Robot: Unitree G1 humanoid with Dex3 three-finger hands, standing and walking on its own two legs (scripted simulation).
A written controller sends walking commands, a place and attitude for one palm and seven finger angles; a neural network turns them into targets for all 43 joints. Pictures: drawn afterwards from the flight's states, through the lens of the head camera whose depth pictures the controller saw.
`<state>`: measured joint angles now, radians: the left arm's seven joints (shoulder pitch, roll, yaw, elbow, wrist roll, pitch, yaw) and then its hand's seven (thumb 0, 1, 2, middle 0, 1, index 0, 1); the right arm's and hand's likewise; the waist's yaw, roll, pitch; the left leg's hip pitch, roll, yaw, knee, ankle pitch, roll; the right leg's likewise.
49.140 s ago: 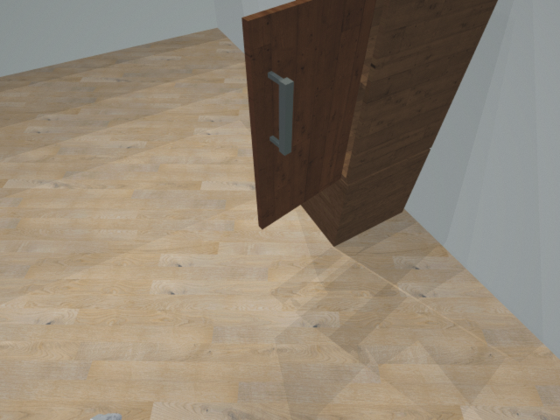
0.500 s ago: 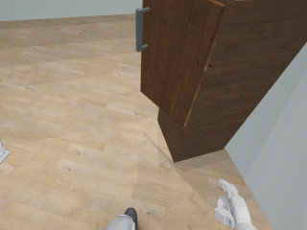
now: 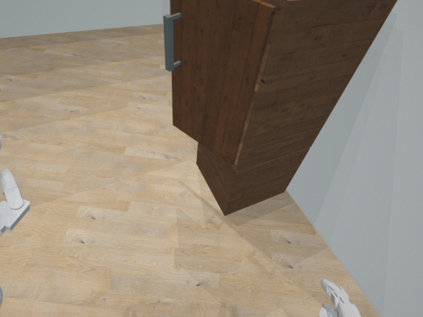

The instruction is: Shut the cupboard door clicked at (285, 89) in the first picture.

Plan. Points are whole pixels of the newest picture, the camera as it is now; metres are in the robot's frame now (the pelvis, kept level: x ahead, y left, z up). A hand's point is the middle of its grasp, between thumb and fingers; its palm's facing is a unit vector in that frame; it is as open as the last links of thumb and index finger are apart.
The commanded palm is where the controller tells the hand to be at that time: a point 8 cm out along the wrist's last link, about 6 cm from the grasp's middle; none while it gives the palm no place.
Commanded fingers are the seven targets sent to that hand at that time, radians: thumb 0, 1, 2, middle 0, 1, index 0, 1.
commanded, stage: stop stepping back and stand still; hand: left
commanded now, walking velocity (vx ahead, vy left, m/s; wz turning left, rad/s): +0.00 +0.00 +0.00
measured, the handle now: (173, 43) +0.88 +0.16 +0.07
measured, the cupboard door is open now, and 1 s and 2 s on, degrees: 25 25 25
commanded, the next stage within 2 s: let the arm hang, fingers relaxed in 1.04 s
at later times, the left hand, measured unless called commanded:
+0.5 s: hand (15, 233) +0.19 +0.26 +0.15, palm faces +0.46 -0.84 -0.28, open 7.4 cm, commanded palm +0.12 +0.31 +0.19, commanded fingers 0.00 0.90 0.90 -0.20 -0.30 -0.20 -0.30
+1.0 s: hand out of the picture +0.18 +0.30 +0.17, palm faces +0.45 -0.81 -0.38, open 7.4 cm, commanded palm +0.12 +0.33 +0.19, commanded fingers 0.00 0.90 0.90 -0.20 -0.30 -0.20 -0.30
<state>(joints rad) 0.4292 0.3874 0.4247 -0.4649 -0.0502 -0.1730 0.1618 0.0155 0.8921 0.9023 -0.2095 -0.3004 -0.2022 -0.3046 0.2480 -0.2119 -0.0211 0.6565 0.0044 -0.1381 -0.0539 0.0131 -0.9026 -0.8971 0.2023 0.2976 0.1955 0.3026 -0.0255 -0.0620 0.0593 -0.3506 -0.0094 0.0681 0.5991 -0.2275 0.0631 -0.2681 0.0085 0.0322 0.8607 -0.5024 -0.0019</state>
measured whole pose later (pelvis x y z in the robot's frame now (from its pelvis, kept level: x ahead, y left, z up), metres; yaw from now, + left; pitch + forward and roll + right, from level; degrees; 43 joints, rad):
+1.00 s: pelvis -0.03 +0.04 +0.01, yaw -1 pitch +0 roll -1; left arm 0.50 0.36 0.37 -0.46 -0.02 -0.17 0.17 0.02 0.89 0.90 -0.22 -0.30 -0.21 -0.31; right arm 0.25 -0.17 0.04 0.64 0.00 -0.10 -0.08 0.01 -0.90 -0.90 0.21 0.30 0.20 0.30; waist 0.02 -0.01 -0.01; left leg -0.27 0.01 0.03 0.49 -0.21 0.02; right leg -0.20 -0.01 -0.08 0.43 -0.23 0.00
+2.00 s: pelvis -0.03 +0.04 +0.02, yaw -1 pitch -1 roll +0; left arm 0.27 0.20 0.01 1.12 0.02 0.01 0.02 0.00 0.91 0.90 -0.20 -0.30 -0.20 -0.30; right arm 0.28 -0.17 0.00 1.10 -0.02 0.01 -0.01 0.00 -0.90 -0.90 0.21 0.30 0.20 0.30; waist 0.00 0.01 0.01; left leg -0.23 -0.01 0.05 0.43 -0.17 0.03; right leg -0.19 -0.03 -0.06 0.43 -0.22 0.00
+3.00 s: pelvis +0.00 +0.03 +0.02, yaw +0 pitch -1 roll +0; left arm 0.23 0.20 0.02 1.13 0.01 0.00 0.02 0.00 0.91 0.90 -0.20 -0.30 -0.20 -0.30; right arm 0.23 -0.20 0.00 1.12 -0.01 0.01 -0.02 0.00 -0.90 -0.90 0.20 0.30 0.20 0.30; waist 0.00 0.00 0.03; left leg -0.17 -0.01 0.03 0.39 -0.20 0.02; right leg -0.12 -0.03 -0.08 0.38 -0.25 0.00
